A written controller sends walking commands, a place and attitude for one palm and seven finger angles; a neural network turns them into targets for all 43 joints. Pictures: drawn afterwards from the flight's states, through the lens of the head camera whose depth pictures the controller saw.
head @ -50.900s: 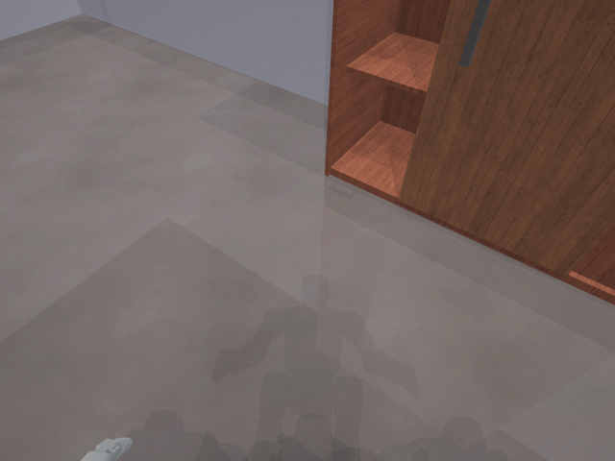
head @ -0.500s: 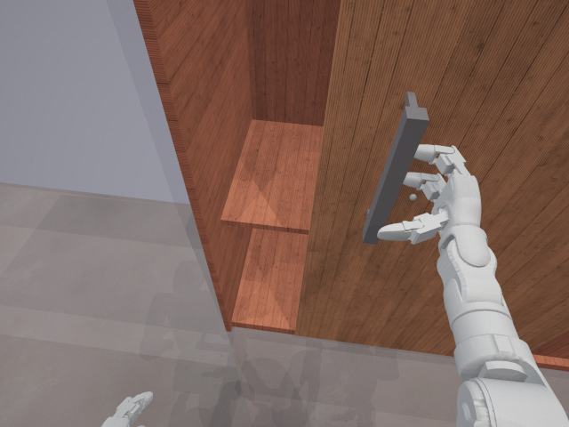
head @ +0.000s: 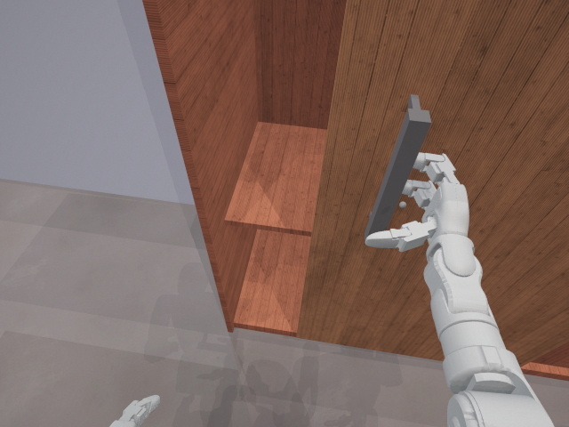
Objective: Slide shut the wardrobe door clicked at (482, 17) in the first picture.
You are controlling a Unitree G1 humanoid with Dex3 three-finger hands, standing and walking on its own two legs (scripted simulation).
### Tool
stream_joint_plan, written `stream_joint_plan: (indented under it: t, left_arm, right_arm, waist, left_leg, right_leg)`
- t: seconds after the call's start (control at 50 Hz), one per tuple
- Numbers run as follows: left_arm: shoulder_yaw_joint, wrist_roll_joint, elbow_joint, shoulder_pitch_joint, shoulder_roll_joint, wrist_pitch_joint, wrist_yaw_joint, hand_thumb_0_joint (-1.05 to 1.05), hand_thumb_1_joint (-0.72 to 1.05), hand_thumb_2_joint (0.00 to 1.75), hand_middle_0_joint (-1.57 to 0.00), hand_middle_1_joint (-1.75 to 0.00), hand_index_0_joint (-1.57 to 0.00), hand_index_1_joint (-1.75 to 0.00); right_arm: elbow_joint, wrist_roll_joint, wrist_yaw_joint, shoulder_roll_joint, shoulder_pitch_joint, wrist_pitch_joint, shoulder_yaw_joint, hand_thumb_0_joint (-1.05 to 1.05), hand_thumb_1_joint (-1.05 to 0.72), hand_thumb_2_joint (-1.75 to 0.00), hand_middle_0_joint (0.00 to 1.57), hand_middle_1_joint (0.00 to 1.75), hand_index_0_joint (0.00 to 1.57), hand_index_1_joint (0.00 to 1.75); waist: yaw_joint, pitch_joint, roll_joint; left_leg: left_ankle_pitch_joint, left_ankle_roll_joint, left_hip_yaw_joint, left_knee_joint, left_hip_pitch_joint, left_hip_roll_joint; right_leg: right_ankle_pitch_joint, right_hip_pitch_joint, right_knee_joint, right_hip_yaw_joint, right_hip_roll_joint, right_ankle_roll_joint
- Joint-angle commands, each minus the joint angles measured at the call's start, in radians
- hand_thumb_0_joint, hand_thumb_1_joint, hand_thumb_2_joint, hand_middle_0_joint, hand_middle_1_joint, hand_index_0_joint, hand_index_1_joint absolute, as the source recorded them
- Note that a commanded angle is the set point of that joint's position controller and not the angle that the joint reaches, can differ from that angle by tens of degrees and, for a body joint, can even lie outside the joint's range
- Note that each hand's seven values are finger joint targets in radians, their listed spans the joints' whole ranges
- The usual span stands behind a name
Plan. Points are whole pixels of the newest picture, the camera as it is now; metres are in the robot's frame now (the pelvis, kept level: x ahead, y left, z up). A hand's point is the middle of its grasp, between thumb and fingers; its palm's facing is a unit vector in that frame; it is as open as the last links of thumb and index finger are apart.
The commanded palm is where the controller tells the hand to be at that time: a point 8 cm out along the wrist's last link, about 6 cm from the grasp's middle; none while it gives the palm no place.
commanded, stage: slide the fingers in behind the handle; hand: right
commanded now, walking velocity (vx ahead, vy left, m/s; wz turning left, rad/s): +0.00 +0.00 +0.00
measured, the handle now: (390, 179) +0.47 -0.11 +0.10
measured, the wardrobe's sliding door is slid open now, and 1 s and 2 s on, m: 0.22 0.22 0.22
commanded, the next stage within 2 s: grip the handle and tug to test in 1.42 s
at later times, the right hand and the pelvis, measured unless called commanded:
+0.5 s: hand (394, 205) +0.41 -0.10 +0.11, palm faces +0.04 +1.00 -0.01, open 14.1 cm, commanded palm +0.38 -0.15 +0.11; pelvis +0.01 +0.01 +0.00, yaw +0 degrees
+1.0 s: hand (383, 204) +0.41 -0.09 +0.11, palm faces +0.04 +1.00 +0.00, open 14.2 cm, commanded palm +0.38 -0.13 +0.11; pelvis +0.01 +0.01 +0.00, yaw +0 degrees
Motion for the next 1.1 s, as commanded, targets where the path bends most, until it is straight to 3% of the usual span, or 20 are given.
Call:
stream_joint_plan:
  t: [0.0, 0.08, 0.16, 0.22, 0.36, 0.38, 0.4, 0.54, 0.56, 0.58, 0.62, 0.68, 0.74, 0.78, 0.84, 0.9, 0.96, 0.98, 1.02, 1.08]
  left_arm:
    - [0.047, -0.003, -0.120, -0.030, 0.124, -0.046, 0.008, 0.00, 0.90, 0.90, -0.20, -0.30, -0.20, -0.30]
    - [0.047, -0.003, -0.122, -0.039, 0.124, -0.047, 0.013, 0.00, 0.90, 0.90, -0.20, -0.30, -0.20, -0.30]
    - [0.045, -0.005, -0.119, -0.039, 0.116, -0.050, 0.011, 0.00, 0.90, 0.90, -0.20, -0.30, -0.20, -0.30]
    - [0.043, -0.004, -0.118, -0.038, 0.116, -0.050, 0.011, 0.00, 0.90, 0.90, -0.20, -0.30, -0.20, -0.30]
    - [0.045, -0.001, -0.132, -0.050, 0.109, -0.045, 0.009, 0.00, 0.90, 0.90, -0.20, -0.30, -0.20, -0.30]
    - [0.045, -0.001, -0.130, -0.050, 0.111, -0.043, 0.008, 0.00, 0.90, 0.90, -0.20, -0.30, -0.20, -0.30]
    - [0.043, -0.002, -0.134, -0.052, 0.105, -0.045, 0.006, 0.00, 0.90, 0.90, -0.20, -0.30, -0.20, -0.30]
    - [0.045, -0.003, -0.121, -0.052, 0.110, -0.045, 0.015, 0.00, 0.90, 0.90, -0.20, -0.30, -0.20, -0.30]
    - [0.043, -0.003, -0.126, -0.053, 0.109, -0.046, 0.014, 0.00, 0.90, 0.90, -0.20, -0.30, -0.20, -0.30]
    - [0.044, -0.003, -0.120, -0.053, 0.111, -0.043, 0.015, 0.00, 0.90, 0.90, -0.20, -0.30, -0.20, -0.30]
    - [0.043, -0.003, -0.118, -0.051, 0.105, -0.047, 0.013, 0.00, 0.90, 0.90, -0.20, -0.30, -0.20, -0.30]
    - [0.045, 0.002, -0.114, -0.045, 0.114, -0.045, 0.013, 0.00, 0.90, 0.90, -0.20, -0.30, -0.20, -0.30]
    - [0.045, 0.003, -0.125, -0.053, 0.102, -0.048, 0.007, 0.00, 0.90, 0.90, -0.20, -0.30, -0.20, -0.30]
    - [0.048, 0.005, -0.121, -0.045, 0.107, -0.045, 0.005, 0.00, 0.90, 0.90, -0.20, -0.30, -0.20, -0.30]
    - [0.046, 0.003, -0.131, -0.053, 0.102, -0.045, 0.002, 0.00, 0.90, 0.90, -0.20, -0.30, -0.20, -0.30]
    - [0.049, 0.006, -0.129, -0.051, 0.105, -0.042, 0.003, 0.00, 0.90, 0.90, -0.20, -0.30, -0.20, -0.30]
    - [0.048, 0.002, -0.136, -0.062, 0.099, -0.046, 0.001, 0.00, 0.90, 0.90, -0.20, -0.30, -0.20, -0.30]
    - [0.048, 0.001, -0.131, -0.060, 0.103, -0.043, 0.001, 0.00, 0.90, 0.90, -0.20, -0.30, -0.20, -0.30]
    - [0.047, 0.002, -0.129, -0.058, 0.101, -0.044, 0.002, 0.00, 0.90, 0.90, -0.20, -0.30, -0.20, -0.30]
    - [0.051, 0.004, -0.129, -0.057, 0.105, -0.044, 0.003, 0.00, 0.90, 0.90, -0.20, -0.30, -0.20, -0.30]
  right_arm:
    - [-0.274, 0.006, -0.012, -0.130, -0.422, -0.061, -0.017, 0.00, 0.50, -0.30, 0.30, 1.20, 0.30, 1.20]
    - [-0.302, -0.001, -0.018, -0.122, -0.410, -0.048, -0.004, 0.00, 0.50, -0.30, 0.30, 1.20, 0.30, 1.20]
    - [-0.300, 0.003, -0.017, -0.065, -0.410, -0.032, 0.041, 0.00, 0.50, -0.30, 0.30, 1.20, 0.30, 1.20]
    - [-0.285, 0.004, -0.021, -0.066, -0.406, -0.022, 0.037, 0.00, 0.50, -0.30, 0.30, 1.20, 0.30, 1.20]
    - [-0.333, 0.003, -0.026, -0.103, -0.336, -0.027, -0.002, 0.00, 0.50, -0.30, 0.30, 1.20, 0.30, 1.20]
    - [-0.338, -0.005, -0.027, -0.102, -0.339, -0.028, 0.009, 0.00, 0.50, -0.30, 0.30, 1.20, 0.30, 1.20]
    - [-0.350, -0.001, -0.023, -0.058, -0.343, -0.026, 0.047, 0.00, 0.50, -0.30, 0.30, 1.20, 0.30, 1.20]
    - [-0.323, 0.008, -0.026, -0.062, -0.370, -0.012, 0.044, 0.00, 0.50, -0.30, 0.30, 1.20, 0.30, 1.20]
    - [-0.339, 0.007, -0.024, -0.052, -0.370, -0.013, 0.054, 0.00, 0.50, -0.30, 0.30, 1.20, 0.30, 1.20]
    - [-0.328, 0.000, -0.028, -0.070, -0.371, -0.013, 0.041, 0.00, 0.50, -0.30, 0.30, 1.20, 0.30, 1.20]
    - [-0.339, 0.004, -0.030, -0.030, -0.407, -0.015, 0.076, 0.00, 0.50, -0.30, 0.30, 1.20, 0.30, 1.20]
    - [-0.314, 0.005, -0.044, -0.085, -0.360, -0.018, 0.015, 0.00, 0.50, -0.30, 0.30, 1.20, 0.30, 1.20]
    - [-0.351, -0.001, -0.047, -0.041, -0.363, -0.028, 0.055, 0.00, 0.50, -0.30, 0.30, 1.20, 0.30, 1.20]
    - [-0.344, -0.010, -0.056, -0.070, -0.336, -0.027, 0.028, 0.00, 0.50, -0.30, 0.30, 1.20, 0.30, 1.20]
    - [-0.364, -0.005, -0.053, -0.024, -0.337, -0.022, 0.069, 0.00, 0.50, -0.30, 0.30, 1.20, 0.30, 1.20]
    - [-0.372, -0.006, -0.058, -0.069, -0.299, -0.022, 0.024, 0.00, 0.50, -0.30, 0.30, 1.20, 0.30, 1.20]
    - [-0.402, -0.002, -0.051, -0.014, -0.308, -0.020, 0.080, 0.00, 0.50, -0.30, 0.30, 1.20, 0.30, 1.20]
    - [-0.382, -0.008, -0.057, -0.033, -0.299, -0.018, 0.065, 0.00, 0.50, -0.30, 0.30, 1.20, 0.30, 1.20]
    - [-0.386, -0.009, -0.061, -0.005, -0.341, -0.017, 0.094, 0.00, 0.50, -0.30, 0.30, 1.20, 0.30, 1.20]
    - [-0.392, -0.016, -0.070, -0.018, -0.325, -0.017, 0.083, 0.00, 0.50, -0.30, 0.30, 1.20, 0.30, 1.20]
  waist:
    - [0.002, -0.285, 0.039]
    - [-0.007, -0.288, 0.043]
    - [0.006, -0.279, 0.025]
    - [0.003, -0.272, 0.066]
    - [-0.024, -0.302, 0.061]
    - [-0.021, -0.299, 0.053]
    - [-0.013, -0.286, 0.044]
    - [0.000, -0.257, 0.087]
    - [-0.005, -0.273, 0.050]
    - [-0.005, -0.271, 0.065]
    - [0.005, -0.272, 0.036]
    - [-0.016, -0.298, 0.106]
    - [-0.015, -0.307, 0.043]
    - [-0.023, -0.307, 0.086]
    - [-0.014, -0.292, 0.065]
    - [-0.029, -0.307, 0.081]
    - [-0.021, -0.292, 0.041]
    - [-0.025, -0.272, 0.063]
    - [-0.006, -0.258, 0.058]
    - [-0.015, -0.286, 0.057]
  left_leg:
    - [0.265, 0.025, 0.013, -0.081, 0.102, -0.042]
    - [0.274, 0.027, 0.013, -0.084, 0.110, -0.041]
    - [0.289, 0.027, 0.018, -0.082, 0.099, -0.040]
    - [0.295, 0.024, 0.015, -0.089, 0.111, -0.039]
    - [0.375, 0.025, 0.006, -0.081, 0.168, -0.035]
    - [0.376, 0.024, 0.003, -0.083, 0.161, -0.036]
    - [0.365, 0.024, 0.009, -0.085, 0.152, -0.036]
    - [0.322, 0.020, 0.008, -0.101, 0.133, -0.038]
    - [0.328, 0.021, 0.006, -0.098, 0.135, -0.036]
    - [0.319, 0.022, 0.006, -0.101, 0.133, -0.037]
    - [0.324, 0.022, 0.007, -0.099, 0.125, -0.036]
    - [0.348, 0.021, 0.006, -0.096, 0.157, -0.038]
    - [0.373, 0.022, 0.005, -0.087, 0.159, -0.035]
    - [0.386, 0.022, 0.007, -0.087, 0.168, -0.038]
    - [0.386, 0.021, 0.008, -0.090, 0.166, -0.036]
    - [0.399, 0.022, 0.006, -0.091, 0.190, -0.037]
    - [0.397, 0.024, 0.009, -0.091, 0.175, -0.037]
    - [0.379, 0.025, 0.010, -0.096, 0.167, -0.039]
    - [0.353, 0.023, 0.013, -0.098, 0.144, -0.039]
    - [0.362, 0.024, 0.012, -0.095, 0.152, -0.039]
  right_leg:
    - [0.198, 0.153, -0.091, 0.030, 0.035, -0.021]
    - [0.213, 0.160, -0.093, 0.031, 0.037, -0.021]
    - [0.227, 0.177, -0.091, 0.031, 0.036, -0.017]
    - [0.220, 0.164, -0.093, 0.031, 0.040, -0.020]
    - [0.274, 0.162, -0.089, 0.017, 0.043, -0.020]
    - [0.278, 0.167, -0.087, 0.016, 0.045, -0.021]
    - [0.271, 0.172, -0.090, 0.018, 0.044, -0.021]
    - [0.228, 0.166, -0.094, 0.022, 0.043, -0.023]
    - [0.233, 0.173, -0.092, 0.019, 0.046, -0.022]
    - [0.233, 0.173, -0.091, 0.021, 0.045, -0.022]
    - [0.236, 0.183, -0.089, 0.022, 0.046, -0.021]
    - [0.255, 0.167, -0.090, 0.025, 0.046, -0.022]
    - [0.273, 0.183, -0.089, 0.017, 0.048, -0.021]
    - [0.289, 0.177, -0.088, 0.019, 0.046, -0.023]
    - [0.280, 0.178, -0.094, 0.014, 0.046, -0.022]
    - [0.290, 0.175, -0.096, 0.013, 0.045, -0.022]
    - [0.294, 0.190, -0.096, 0.009, 0.044, -0.020]
    - [0.286, 0.180, -0.098, 0.014, 0.042, -0.020]
    - [0.263, 0.186, -0.097, 0.017, 0.042, -0.020]
    - [0.282, 0.197, -0.096, 0.017, 0.041, -0.020]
